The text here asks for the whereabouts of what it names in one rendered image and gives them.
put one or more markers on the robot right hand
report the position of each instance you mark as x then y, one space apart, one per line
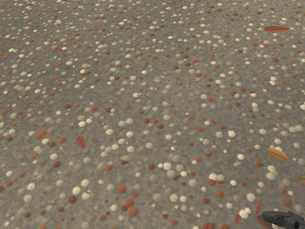
288 220

